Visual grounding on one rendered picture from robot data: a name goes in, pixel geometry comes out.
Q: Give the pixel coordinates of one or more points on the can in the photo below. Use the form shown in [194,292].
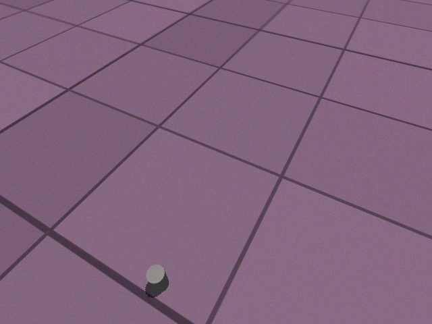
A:
[157,278]

